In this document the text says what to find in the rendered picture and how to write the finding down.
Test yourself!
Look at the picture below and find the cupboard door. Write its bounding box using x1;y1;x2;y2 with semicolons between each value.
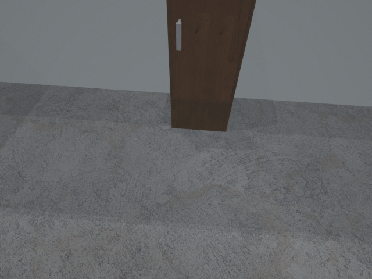
170;0;252;102

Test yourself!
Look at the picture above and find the handle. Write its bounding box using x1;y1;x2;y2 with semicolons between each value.
176;19;181;51

